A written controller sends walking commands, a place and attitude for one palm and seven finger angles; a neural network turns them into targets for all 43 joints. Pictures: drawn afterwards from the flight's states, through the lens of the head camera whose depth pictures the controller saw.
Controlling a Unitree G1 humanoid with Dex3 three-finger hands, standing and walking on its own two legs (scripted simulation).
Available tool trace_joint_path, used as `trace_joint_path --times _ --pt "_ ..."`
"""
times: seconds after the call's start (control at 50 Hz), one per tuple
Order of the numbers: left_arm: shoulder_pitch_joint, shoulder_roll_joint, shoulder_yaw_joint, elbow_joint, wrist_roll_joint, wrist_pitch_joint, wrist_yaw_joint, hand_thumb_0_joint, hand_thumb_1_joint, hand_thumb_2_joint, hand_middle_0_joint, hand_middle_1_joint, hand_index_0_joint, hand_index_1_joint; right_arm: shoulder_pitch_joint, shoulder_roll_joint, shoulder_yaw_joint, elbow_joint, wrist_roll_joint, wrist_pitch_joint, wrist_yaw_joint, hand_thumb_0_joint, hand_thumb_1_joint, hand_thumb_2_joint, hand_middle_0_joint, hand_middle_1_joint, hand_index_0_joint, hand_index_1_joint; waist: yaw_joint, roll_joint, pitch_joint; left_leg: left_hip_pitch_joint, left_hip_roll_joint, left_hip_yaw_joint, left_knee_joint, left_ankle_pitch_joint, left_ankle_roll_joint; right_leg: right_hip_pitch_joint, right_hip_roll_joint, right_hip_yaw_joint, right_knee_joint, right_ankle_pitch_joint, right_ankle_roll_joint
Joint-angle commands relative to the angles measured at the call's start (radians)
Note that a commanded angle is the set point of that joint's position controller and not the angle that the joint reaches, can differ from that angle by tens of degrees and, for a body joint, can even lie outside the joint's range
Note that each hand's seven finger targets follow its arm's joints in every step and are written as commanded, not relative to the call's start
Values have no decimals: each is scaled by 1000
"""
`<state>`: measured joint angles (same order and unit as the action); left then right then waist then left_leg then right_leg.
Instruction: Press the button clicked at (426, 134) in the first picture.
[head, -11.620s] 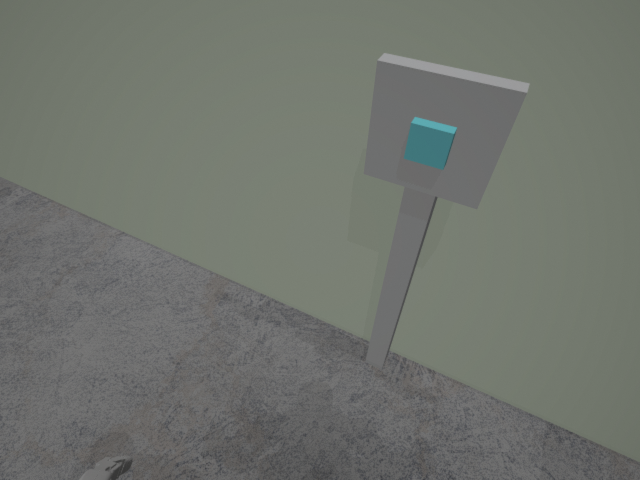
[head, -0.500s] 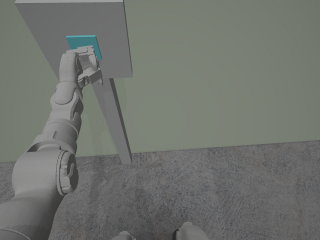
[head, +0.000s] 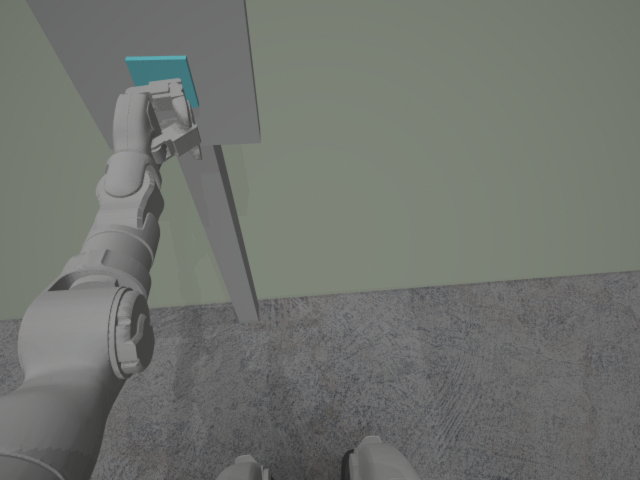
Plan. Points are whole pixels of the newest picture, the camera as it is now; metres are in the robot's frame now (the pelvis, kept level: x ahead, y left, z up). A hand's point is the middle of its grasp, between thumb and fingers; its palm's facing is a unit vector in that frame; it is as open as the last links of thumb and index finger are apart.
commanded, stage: pull the fist back off the button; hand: left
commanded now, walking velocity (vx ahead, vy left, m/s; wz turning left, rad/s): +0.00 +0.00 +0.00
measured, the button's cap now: (165, 78) +0.57 +0.15 +0.16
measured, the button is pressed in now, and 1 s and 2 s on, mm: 12 0 0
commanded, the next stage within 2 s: draw the hand back to the body in 0.86 s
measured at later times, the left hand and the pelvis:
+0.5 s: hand (196, 157) +0.48 +0.11 +0.12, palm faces -0.01 -1.00 +0.00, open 3.0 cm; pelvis +0.03 -0.01 +0.01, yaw -2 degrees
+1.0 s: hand (190, 195) +0.41 +0.11 +0.13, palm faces -0.02 -1.00 -0.02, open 3.1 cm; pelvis +0.04 -0.02 +0.02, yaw +1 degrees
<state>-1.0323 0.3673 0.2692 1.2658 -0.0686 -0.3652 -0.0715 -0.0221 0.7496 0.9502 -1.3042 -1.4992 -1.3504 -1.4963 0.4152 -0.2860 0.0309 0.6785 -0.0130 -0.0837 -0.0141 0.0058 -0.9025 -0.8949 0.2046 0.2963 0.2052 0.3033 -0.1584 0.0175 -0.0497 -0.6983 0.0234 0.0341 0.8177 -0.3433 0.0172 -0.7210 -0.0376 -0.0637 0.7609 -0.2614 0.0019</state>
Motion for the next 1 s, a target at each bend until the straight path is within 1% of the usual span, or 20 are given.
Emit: trace_joint_path --times 0.0,0.06,0.12,0.22,0.26,0.32,0.34,0.4,0.46,0.48,0.52,0.56,0.6,0.7,0.74,0.82,0.86,0.9,0.94,0.98 --pt "-492 174 26 -225 -27 -53 11 0 900 900 -1300 -1500 -1300 -1500 92 -163 -57 -86 1 -21 -3 0 -900 -900 200 300 200 300 -26 -11 -355 175 -23 -65 -161 -77 6 167 59 34 -123 -57 -16" --pt "-483 172 19 -274 -23 -58 9 0 900 900 -1300 -1500 -1300 -1500 85 -159 -59 -98 4 -15 -6 0 -900 -900 200 300 200 300 -16 -3 -355 172 -26 -57 -166 -73 9 194 58 39 -124 -55 -17" --pt "-383 161 30 -316 -27 -62 6 0 900 900 -1300 -1500 -1300 -1500 74 -153 -65 -113 7 -9 -2 0 -900 -900 200 300 200 300 20 2 -402 219 -21 -52 -164 10 4 226 61 31 -113 12 -23" --pt "-308 95 -3 -404 -52 -53 -2 0 900 900 -1300 -1500 -1300 -1500 43 -139 -68 -131 18 0 0 0 -900 -900 200 300 200 300 37 -2 -373 241 -22 -37 -175 43 4 262 64 29 -123 52 -22" --pt "-221 125 27 -451 -55 -48 0 0 900 900 -1300 -1500 -1300 -1500 30 -139 -71 -147 20 5 -3 0 -900 -900 200 300 200 300 64 -24 -404 252 -22 -31 -176 92 5 313 66 29 -118 103 -26" --pt "-183 31 -43 -531 -63 -35 -2 0 900 900 -1300 -1500 -1300 -1500 -1 -119 -68 -159 28 4 0 0 -900 -900 200 300 200 300 63 8 -367 276 -22 -19 -183 120 5 313 64 28 -127 142 -25" --pt "-148 50 -26 -542 -64 -29 -1 0 900 900 -1300 -1500 -1300 -1500 -3 -121 -71 -159 30 6 -1 0 -900 -900 200 300 200 300 71 -32 -365 272 -20 -21 -184 128 6 333 65 28 -128 153 -25" --pt "-74 51 -16 -591 -75 -9 -1 0 900 900 -1300 -1500 -1300 -1500 -23 -116 -69 -172 36 11 -7 0 -900 -900 200 300 200 300 86 -58 -359 274 -23 -10 -190 170 8 385 63 33 -132 213 -23" --pt "1 40 -19 -708 -79 -1 0 0 900 900 -1300 -1500 -1300 -1500 -49 -107 -72 -191 37 8 -6 0 -900 -900 200 300 200 300 111 -34 -389 313 -24 -4 -192 232 8 428 60 33 -126 274 -26" --pt "37 12 -42 -755 -78 1 -2 0 900 900 -1300 -1500 -1300 -1500 -62 -98 -69 -197 39 6 -5 0 -900 -900 200 300 200 300 119 10 -408 341 -23 -1 -192 273 5 434 58 32 -119 311 -28" --pt "94 -25 -67 -812 -83 13 -1 0 900 900 -1300 -1500 -1300 -1500 -78 -91 -67 -203 39 1 -2 0 -900 -900 200 300 200 300 124 7 -393 357 -22 0 -192 299 4 439 57 29 -123 336 -27" --pt "163 -13 -61 -844 -86 31 -2 0 900 900 -1300 -1500 -1300 -1500 -86 -93 -69 -205 40 2 -3 0 -900 -900 200 300 200 300 126 -56 -368 342 -20 -3 -200 311 7 468 56 25 -129 357 -25" --pt "242 -41 -74 -879 -94 60 -5 0 900 900 -1300 -1500 -1300 -1500 -112 -89 -69 -216 47 3 -4 0 -900 -900 200 300 200 300 133 -67 -343 346 -22 7 -207 306 8 478 52 26 -140 372 -21" --pt "282 -36 -89 -994 -96 103 -7 0 900 900 -1300 -1500 -1300 -1500 -162 -82 -59 -227 49 3 -16 0 -900 -900 200 300 200 300 136 -41 -300 365 -28 2 -225 274 8 487 43 30 -163 341 -21" --pt "302 -99 -142 -1086 -101 103 -12 0 900 900 -1300 -1500 -1300 -1500 -184 -68 -56 -238 49 -7 -16 0 -900 -900 200 300 200 300 136 -7 -321 410 -30 1 -223 308 8 490 43 25 -161 367 -23" --pt "319 -85 -139 -1103 -105 113 -7 0 900 900 -1300 -1500 -1300 -1500 -198 -71 -51 -227 47 -14 -25 0 -900 -900 200 300 200 300 129 -46 -297 411 -30 -12 -229 287 5 488 42 21 -167 344 -21" --pt "305 -105 -167 -1063 -99 129 -4 0 900 900 -1300 -1500 -1300 -1500 -205 -72 -45 -219 48 -14 -30 0 -900 -900 200 300 200 300 114 -74 -238 395 -30 -19 -236 237 6 456 41 19 -184 283 -18" --pt "260 -89 -152 -1031 -96 148 2 0 900 900 -1300 -1500 -1300 -1500 -218 -73 -42 -208 48 -12 -36 0 -900 -900 200 300 200 300 111 -52 -214 390 -36 -20 -239 188 5 430 37 23 -195 230 -17" --pt "283 -98 -153 -1005 -95 164 1 0 900 900 -1300 -1500 -1300 -1500 -225 -71 -37 -212 46 -11 -40 0 -900 -900 200 300 200 300 126 -43 -227 388 -40 -21 -243 188 3 441 34 23 -196 223 -21" --pt "331 -62 -120 -1034 -97 164 -2 0 900 900 -1300 -1500 -1300 -1500 -240 -69 -36 -230 46 -9 -41 0 -900 -900 200 300 200 300 153 -44 -273 395 -39 -19 -251 207 5 491 31 28 -192 238 -24"
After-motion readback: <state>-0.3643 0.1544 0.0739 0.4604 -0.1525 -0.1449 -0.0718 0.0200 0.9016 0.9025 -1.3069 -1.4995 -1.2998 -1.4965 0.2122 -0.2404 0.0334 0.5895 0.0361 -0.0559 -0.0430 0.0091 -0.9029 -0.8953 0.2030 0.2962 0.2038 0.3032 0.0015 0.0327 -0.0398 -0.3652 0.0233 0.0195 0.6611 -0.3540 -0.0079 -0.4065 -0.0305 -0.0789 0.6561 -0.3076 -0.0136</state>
